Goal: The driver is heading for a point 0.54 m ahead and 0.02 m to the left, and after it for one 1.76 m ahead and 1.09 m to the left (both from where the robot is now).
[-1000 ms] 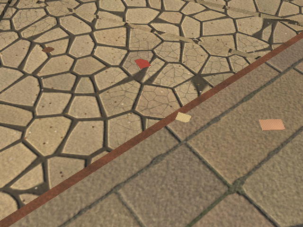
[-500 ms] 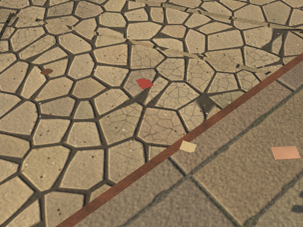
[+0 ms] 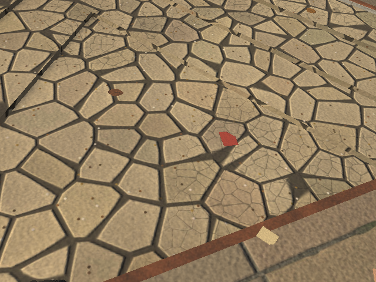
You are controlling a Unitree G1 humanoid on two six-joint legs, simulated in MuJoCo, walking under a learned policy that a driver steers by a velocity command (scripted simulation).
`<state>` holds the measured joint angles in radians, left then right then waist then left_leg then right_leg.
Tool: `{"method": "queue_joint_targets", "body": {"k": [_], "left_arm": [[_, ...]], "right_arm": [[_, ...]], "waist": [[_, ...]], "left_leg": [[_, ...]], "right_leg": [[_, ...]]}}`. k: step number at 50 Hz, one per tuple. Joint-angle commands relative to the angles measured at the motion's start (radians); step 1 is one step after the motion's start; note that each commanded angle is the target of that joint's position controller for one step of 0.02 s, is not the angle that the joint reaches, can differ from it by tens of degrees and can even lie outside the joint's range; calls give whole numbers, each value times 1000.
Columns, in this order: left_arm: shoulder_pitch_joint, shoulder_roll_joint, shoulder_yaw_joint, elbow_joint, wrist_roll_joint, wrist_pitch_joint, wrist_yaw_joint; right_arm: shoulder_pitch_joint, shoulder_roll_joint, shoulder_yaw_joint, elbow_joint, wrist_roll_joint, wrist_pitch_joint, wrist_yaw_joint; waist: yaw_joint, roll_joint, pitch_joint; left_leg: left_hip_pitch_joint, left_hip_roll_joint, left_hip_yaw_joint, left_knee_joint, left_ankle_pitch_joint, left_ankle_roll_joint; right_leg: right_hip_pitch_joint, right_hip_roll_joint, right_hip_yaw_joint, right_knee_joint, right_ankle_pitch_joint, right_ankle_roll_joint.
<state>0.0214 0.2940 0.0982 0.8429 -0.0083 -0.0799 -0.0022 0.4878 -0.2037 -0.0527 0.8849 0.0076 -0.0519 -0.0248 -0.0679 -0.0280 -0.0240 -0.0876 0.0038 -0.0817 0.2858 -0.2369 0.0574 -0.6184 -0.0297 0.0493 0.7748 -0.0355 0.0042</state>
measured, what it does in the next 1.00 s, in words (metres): walks ahead, turning left: right foot, then left foot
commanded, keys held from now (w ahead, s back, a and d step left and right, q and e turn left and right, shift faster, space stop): w+q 0.22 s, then w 0.32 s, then no key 0.04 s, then q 0.42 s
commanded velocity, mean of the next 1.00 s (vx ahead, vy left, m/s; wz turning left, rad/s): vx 0.35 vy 0.00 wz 0.39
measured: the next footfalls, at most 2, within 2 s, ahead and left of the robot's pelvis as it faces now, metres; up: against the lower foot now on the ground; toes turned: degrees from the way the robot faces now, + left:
right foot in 0.26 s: +0.30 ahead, -0.14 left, +0.00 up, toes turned +11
left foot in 0.66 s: +0.46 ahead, +0.16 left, +0.00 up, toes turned +14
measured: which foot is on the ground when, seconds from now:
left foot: down 0.00-0.26, up 0.28-0.64, down 0.66-1.00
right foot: up 0.00-0.24, down 0.26-0.70, up 0.72-1.00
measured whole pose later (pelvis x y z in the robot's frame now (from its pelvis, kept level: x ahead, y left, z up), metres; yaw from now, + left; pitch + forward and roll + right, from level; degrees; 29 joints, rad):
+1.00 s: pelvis +0.44 +0.04 -0.02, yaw +23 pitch +3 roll +0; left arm 0.07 0.27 0.03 0.72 0.02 -0.03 0.00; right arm 0.25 -0.28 -0.08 0.68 0.00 0.03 -0.01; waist -0.04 -0.02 0.01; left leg -0.36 -0.09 -0.11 0.53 -0.22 0.04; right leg -0.56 0.01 0.06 0.90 -0.20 0.02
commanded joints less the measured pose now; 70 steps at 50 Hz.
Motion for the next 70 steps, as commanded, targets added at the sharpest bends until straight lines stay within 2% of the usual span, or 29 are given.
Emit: {"method": "queue_joint_targets", "body": {"k": [1, 8, 12, 13, 14, 15, 16, 18, 20, 24, 29, 30, 33, 34, 35, 36, 38, 40, 44, 46, 47, 53, 54, 55, 56, 57, 59, 64, 70], "left_arm": [[-160, 29, 0, -88, -4, -21, -11], [-263, 37, -19, -148, -16, -52, -45], [39, 138, 23, -76, -8, -65, -33], [241, 199, 37, -48, 13, -64, -25], [369, 261, 52, -4, 23, -51, -27], [356, 165, 27, 14, -4, -50, -36], [283, 92, 9, 3, -13, -43, -31], [186, 57, -4, -2, 11, -31, -26], [171, 31, -16, 14, 26, -32, -22], [195, 95, -6, 43, 4, -35, -13], [237, 148, 1, 64, -4, -16, -9], [213, 143, 0, 53, 17, -18, -6], [140, 119, -14, 31, -1, -11, 5], [161, 105, -20, 25, 7, -13, 10], [309, 37, -39, 15, 19, -20, 1], [412, 28, -53, 38, 15, -37, -17], [248, 112, -32, -44, -23, -24, -13], [219, 108, -24, -69, 3, 23, 8], [180, 17, -49, -116, 32, 55, 23], [156, 19, -55, -134, 27, 57, 17], [203, 52, -44, -115, 36, 50, 6], [220, 50, -28, -169, 21, 24, -21], [203, 144, 3, -167, 27, 23, -16], [181, 151, 8, -182, 31, 30, -8], [156, 148, 12, -200, 40, 32, -13], [133, 154, 16, -207, 37, 40, -20], [77, 83, -3, -217, -2, 48, -15], [108, 120, 10, -184, 10, 87, 13], [121, 180, 32, -156, -26, 88, -22]], "right_arm": [[30, -172, -40, -50, 2, -11, -14], [69, -187, -53, -51, 20, 17, -19], [-26, -188, -57, -94, 17, 25, -16], [-56, -155, -44, -126, -2, 20, -12], [93, -34, -16, -142, 15, 3, -10], [137, -108, -26, -104, 48, -11, -9], [25, -166, -39, -115, 53, -16, -6], [-128, -169, -45, -147, 22, -25, -5], [-120, -140, -48, -152, 16, -18, 4], [-225, -92, -24, -202, 1, -10, 12], [-368, -102, -19, -247, -2, -25, 44], [-270, -130, -34, -204, -11, -28, 51], [-78, -195, -68, -146, -17, -21, 55], [-25, -240, -84, -133, -16, -20, 54], [-73, -335, -98, -168, -11, -14, 49], [-106, -276, -62, -216, -10, -12, 55], [-185, -246, -59, -242, 9, -2, 73], [-275, -228, -51, -273, 7, 0, 74], [-302, -244, -65, -272, -10, 28, 32], [-300, -237, -67, -277, 4, 52, 12], [-338, -231, -64, -304, -15, 55, 5], [-394, -165, -49, -364, 18, 87, -4], [-296, -117, -40, -379, 20, 90, -7], [-227, -134, -45, -362, 13, 86, -10], [-216, -221, -73, -352, 5, 81, -10], [-269, -230, -76, -371, 14, 89, -18], [-289, -233, -76, -358, 6, 123, -31], [-403, -116, -23, -419, 17, 137, -1], [-411, -147, -33, -448, 17, 152, 26]], "waist": [[-1, 162, 70], [-37, 187, 115], [120, 215, -32], [202, 113, -209], [142, -248, -369], [140, -286, -317], [150, -188, -139], [117, -37, 6], [69, -72, 11], [67, -52, 59], [93, -60, 48], [52, -46, -17], [-61, -36, -68], [-83, 36, -67], [0, 307, -104], [42, 360, -192], [32, 150, -127], [85, 61, -75], [112, 115, -136], [106, 123, -159], [121, 97, -211], [161, 154, -120], [81, -95, -117], [54, -250, -79], [40, -147, -76], [32, -147, -65], [30, -51, -15], [80, -93, -53], [102, -164, -69]], "left_leg": [[77, 181, -208, -123, 58, 118], [75, 198, -269, -27, 158, 128], [-6, 130, -235, 225, 470, 68], [-169, 67, -177, 515, 339, 32], [-529, -91, -96, 873, -224, -40], [-655, -46, -141, 1024, -326, -34], [-716, 0, -118, 1065, -256, -28], [-639, 65, -69, 981, -127, -16], [-551, 101, -54, 895, -95, -9], [-551, 132, 11, 644, -25, -35], [-327, 42, 88, 388, 274, -38], [-220, 37, 83, 512, 392, -25], [-25, -28, 117, 406, 296, 36], [71, -13, 98, 329, 475, 66], [212, 226, -240, 225, 688, 226], [255, 335, -450, 187, 906, 326], [116, 299, -434, 116, 634, 303], [-104, 266, -356, 94, 581, 262], [-240, 171, -207, 102, 700, 221], [-229, 146, -188, 117, 683, 208], [-256, 153, -194, 160, 680, 213], [-225, 52, -289, 325, 458, 116], [-334, -74, -195, 498, 144, 42], [-558, -189, -155, 693, -383, -23], [-630, -138, -151, 915, -404, -56], [-663, -104, -99, 1001, -377, -71], [-645, -48, -84, 1079, -281, -105], [-524, -12, 57, 777, -125, -107], [-349, -8, 134, 474, -128, -72]], "right_leg": [[-120, 17, 1, -115, 82, 13], [-4, 41, -20, -293, 12, 14], [437, 46, -30, -343, -20, -58], [751, -121, 133, -292, -84, -128], [1074, -357, 615, -390, -309, -284], [1040, -383, 781, -500, -466, -301], [903, -336, 606, -505, -451, -262], [621, -248, 356, -524, -195, -224], [519, -206, 245, -552, -37, -219], [445, -217, 149, -616, 74, -246], [371, -138, 1, -578, 257, -187], [364, -175, -32, -500, 368, -182], [363, -125, -103, -192, 515, -103], [296, -76, -127, 45, 379, -59], [71, 57, -169, 464, -298, 14], [-53, 75, -43, 630, -627, 7], [-142, 21, 7, 646, -514, -12], [-34, -39, 31, 487, -443, -11], [179, 17, -10, 180, -263, -7], [204, 49, -13, 104, -199, 9], [283, 49, -12, 212, -48, 15], [386, 36, -10, -253, 16, -5], [504, -123, 146, -284, 472, -83], [590, -304, 345, -337, 752, -221], [556, -406, 379, -338, 707, -315], [512, -389, 386, -379, 534, -348], [472, -322, 232, -382, 487, -296], [527, -228, -1, -382, 395, -226], [571, -286, -42, -367, 373, -217]]}}
Keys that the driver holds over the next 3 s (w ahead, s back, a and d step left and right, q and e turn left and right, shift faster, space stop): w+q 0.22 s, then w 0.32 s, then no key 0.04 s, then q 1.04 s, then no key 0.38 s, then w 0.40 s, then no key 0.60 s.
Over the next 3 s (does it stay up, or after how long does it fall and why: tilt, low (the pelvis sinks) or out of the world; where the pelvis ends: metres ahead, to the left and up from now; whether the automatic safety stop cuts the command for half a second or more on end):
stays up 0.56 0.23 -0.12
